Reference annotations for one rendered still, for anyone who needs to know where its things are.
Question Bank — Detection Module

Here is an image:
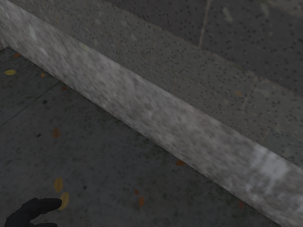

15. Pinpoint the left robot hand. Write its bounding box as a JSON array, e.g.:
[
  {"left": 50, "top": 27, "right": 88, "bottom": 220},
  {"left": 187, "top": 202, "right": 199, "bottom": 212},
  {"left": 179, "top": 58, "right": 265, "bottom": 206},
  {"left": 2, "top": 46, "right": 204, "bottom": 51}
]
[{"left": 4, "top": 198, "right": 62, "bottom": 227}]

